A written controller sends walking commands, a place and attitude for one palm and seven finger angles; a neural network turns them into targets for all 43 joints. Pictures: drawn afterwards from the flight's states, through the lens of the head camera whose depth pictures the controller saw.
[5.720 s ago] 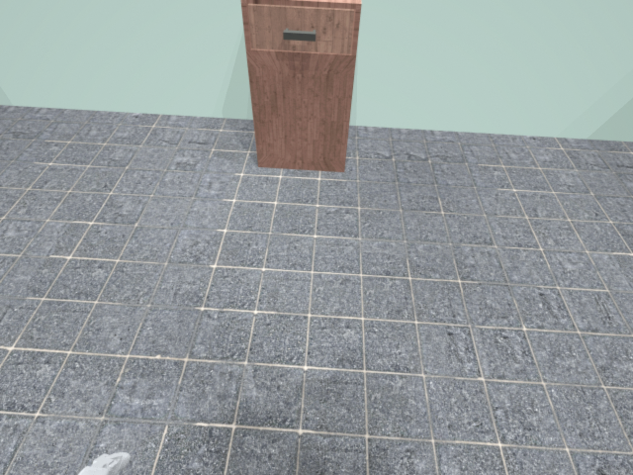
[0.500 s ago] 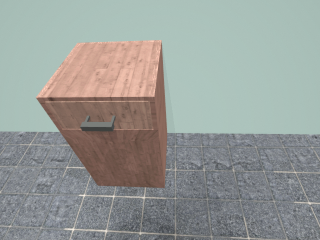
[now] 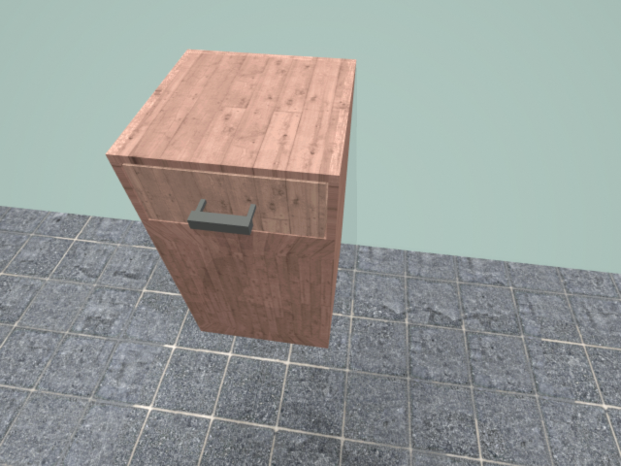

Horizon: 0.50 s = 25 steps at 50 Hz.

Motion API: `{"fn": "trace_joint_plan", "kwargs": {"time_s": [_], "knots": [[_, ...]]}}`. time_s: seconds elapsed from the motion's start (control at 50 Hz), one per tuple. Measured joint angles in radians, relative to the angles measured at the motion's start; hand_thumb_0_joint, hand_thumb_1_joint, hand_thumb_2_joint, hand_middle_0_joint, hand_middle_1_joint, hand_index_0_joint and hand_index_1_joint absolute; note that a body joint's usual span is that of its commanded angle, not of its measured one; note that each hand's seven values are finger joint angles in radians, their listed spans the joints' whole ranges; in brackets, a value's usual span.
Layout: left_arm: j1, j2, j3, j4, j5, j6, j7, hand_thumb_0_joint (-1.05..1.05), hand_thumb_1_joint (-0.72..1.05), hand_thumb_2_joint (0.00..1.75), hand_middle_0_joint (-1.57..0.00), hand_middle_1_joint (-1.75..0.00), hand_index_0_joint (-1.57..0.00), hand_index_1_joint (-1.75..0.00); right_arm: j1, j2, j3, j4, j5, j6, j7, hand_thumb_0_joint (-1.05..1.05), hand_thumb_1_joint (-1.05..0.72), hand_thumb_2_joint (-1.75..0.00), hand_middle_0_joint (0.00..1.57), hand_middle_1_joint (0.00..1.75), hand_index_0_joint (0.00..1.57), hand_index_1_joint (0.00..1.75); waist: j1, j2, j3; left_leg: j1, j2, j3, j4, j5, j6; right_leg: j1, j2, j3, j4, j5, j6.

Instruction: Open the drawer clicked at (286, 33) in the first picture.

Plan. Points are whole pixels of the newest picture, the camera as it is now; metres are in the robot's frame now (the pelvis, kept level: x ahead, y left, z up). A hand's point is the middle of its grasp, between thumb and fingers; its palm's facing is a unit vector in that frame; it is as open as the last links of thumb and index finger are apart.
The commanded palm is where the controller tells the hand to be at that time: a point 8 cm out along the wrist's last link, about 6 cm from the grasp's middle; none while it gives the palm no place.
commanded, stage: come to a stop and stand still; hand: left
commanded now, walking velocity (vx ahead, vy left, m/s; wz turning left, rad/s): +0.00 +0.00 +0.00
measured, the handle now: (224, 214) +0.56 +0.24 -0.09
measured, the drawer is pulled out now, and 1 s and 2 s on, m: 0.00 0.00 0.00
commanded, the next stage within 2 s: look again from close up in 1.16 s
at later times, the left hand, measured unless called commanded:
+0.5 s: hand out of the picture +0.04 +0.20 -0.18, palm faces +0.03 -0.98 -0.18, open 7.3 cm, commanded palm none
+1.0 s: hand out of the picture +0.03 +0.18 -0.18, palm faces +0.04 -0.98 -0.18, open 7.3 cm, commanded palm none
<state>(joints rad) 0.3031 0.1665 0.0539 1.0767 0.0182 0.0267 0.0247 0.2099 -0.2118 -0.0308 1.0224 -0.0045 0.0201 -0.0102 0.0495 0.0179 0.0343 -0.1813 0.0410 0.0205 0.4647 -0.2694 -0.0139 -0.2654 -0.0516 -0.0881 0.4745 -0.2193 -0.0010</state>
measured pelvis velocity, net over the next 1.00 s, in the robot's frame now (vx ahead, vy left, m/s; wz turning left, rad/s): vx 0.03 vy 0.01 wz -0.02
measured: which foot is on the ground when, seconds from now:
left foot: down 0.00-1.00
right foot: down 0.00-1.00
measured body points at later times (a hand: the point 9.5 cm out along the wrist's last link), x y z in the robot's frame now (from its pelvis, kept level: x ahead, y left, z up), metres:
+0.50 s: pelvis +0.03 +0.03 +0.00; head +0.05 +0.04 +0.45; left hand +0.04 +0.26 -0.16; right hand +0.02 -0.19 -0.16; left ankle -0.03 +0.14 -0.74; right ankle +0.02 -0.12 -0.74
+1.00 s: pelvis +0.03 +0.01 +0.00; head +0.04 +0.01 +0.45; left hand +0.03 +0.23 -0.16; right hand +0.01 -0.20 -0.16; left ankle -0.03 +0.14 -0.74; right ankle +0.02 -0.12 -0.74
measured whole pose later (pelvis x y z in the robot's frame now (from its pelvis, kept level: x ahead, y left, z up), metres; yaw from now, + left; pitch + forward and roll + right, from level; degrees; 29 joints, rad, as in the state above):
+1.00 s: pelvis +0.03 +0.01 +0.00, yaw -1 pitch -1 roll +0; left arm 0.27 0.14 0.01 1.15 0.00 0.00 0.04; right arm 0.30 -0.12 0.00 1.14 0.00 -0.01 -0.05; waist 0.01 0.01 0.04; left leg -0.05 0.05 0.04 0.40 -0.33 -0.03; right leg -0.16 -0.03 -0.06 0.44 -0.25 0.02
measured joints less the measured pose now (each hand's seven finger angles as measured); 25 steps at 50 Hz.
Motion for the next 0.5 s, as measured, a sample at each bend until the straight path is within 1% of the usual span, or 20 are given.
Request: {"fn": "trace_joint_plan", "kwargs": {"time_s": [0.02, 0.04, 0.08, 0.12, 0.18, 0.28, 0.38, 0.5], "knots": [[0.000, 0.004, -0.001, 0.009, -0.003, 0.004, 0.000, 0.01, 0.91, 0.89, -0.20, -0.30, -0.21, -0.30, -0.003, 0.007, 0.002, 0.003, -0.002, -0.008, -0.003, 0.01, -0.91, -0.90, 0.19, 0.30, 0.19, 0.30, -0.004, 0.000, -0.006, 0.009, 0.004, -0.007, -0.014, -0.027, -0.010, -0.010, 0.002, -0.004, 0.027, -0.015, 0.007], [-0.004, 0.011, -0.001, 0.019, -0.005, 0.008, 0.001, 0.01, 0.91, 0.90, -0.20, -0.30, -0.20, -0.30, -0.007, 0.022, 0.007, 0.010, -0.004, -0.008, -0.006, 0.01, -0.91, -0.90, 0.19, 0.30, 0.19, 0.30, -0.003, -0.019, -0.008, 0.010, -0.006, -0.004, -0.002, -0.040, -0.012, -0.009, -0.006, 0.003, 0.042, -0.031, 0.011], [-0.004, 0.023, -0.002, 0.027, -0.003, 0.009, 0.003, 0.01, 0.91, 0.90, -0.20, -0.30, -0.20, -0.30, -0.005, 0.049, 0.020, 0.015, -0.007, -0.006, -0.010, 0.01, -0.92, -0.90, 0.19, 0.30, 0.19, 0.30, 0.003, -0.050, -0.020, 0.019, -0.019, 0.005, 0.002, -0.043, -0.005, -0.001, -0.012, 0.023, 0.038, -0.033, 0.012], [-0.009, 0.022, -0.009, 0.036, -0.003, 0.006, 0.001, 0.01, 0.91, 0.90, -0.20, -0.30, -0.20, -0.30, -0.005, 0.057, 0.023, 0.021, -0.006, -0.010, -0.020, 0.00, -0.93, -0.90, 0.20, 0.30, 0.20, 0.30, 0.006, -0.063, -0.023, 0.035, -0.027, 0.012, -0.011, -0.038, 0.003, 0.012, -0.018, 0.033, 0.026, -0.021, 0.021], [-0.019, 0.007, -0.023, 0.048, -0.004, -0.004, -0.003, 0.01, 0.91, 0.90, -0.19, -0.30, -0.20, -0.30, -0.008, 0.052, 0.028, 0.030, -0.003, -0.016, -0.026, 0.00, -0.94, -0.90, 0.20, 0.30, 0.20, 0.30, 0.004, -0.053, -0.022, 0.053, -0.027, 0.019, -0.022, -0.040, 0.011, 0.036, -0.016, 0.039, -0.004, -0.014, 0.037], [-0.037, -0.014, -0.037, 0.064, -0.007, -0.016, -0.002, 0.01, 0.91, 0.90, -0.20, -0.30, -0.20, -0.30, 0.000, 0.044, 0.032, 0.045, 0.001, -0.028, -0.029, 0.00, -0.94, -0.90, 0.20, 0.30, 0.20, 0.30, -0.014, -0.038, -0.012, 0.073, -0.027, 0.028, -0.035, -0.046, 0.018, 0.061, -0.015, 0.046, -0.033, -0.007, 0.047], [-0.055, -0.011, -0.038, 0.071, -0.010, -0.017, 0.004, 0.01, 0.92, 0.90, -0.20, -0.30, -0.20, -0.30, 0.032, 0.047, 0.037, 0.072, 0.001, -0.032, -0.031, 0.00, -0.94, -0.90, 0.20, 0.30, 0.20, 0.30, -0.029, -0.037, -0.004, 0.093, -0.027, 0.031, -0.047, -0.052, 0.019, 0.078, -0.014, 0.048, -0.040, -0.015, 0.049], [-0.070, -0.004, -0.037, 0.069, -0.014, -0.020, 0.007, 0.01, 0.91, 0.90, -0.20, -0.30, -0.20, -0.30, 0.076, 0.064, 0.042, 0.104, 0.001, -0.029, -0.033, 0.01, -0.92, -0.90, 0.20, 0.30, 0.20, 0.30, -0.040, -0.030, 0.006, 0.110, -0.024, 0.030, -0.054, -0.059, 0.016, 0.092, -0.011, 0.045, -0.042, -0.026, 0.047]]}}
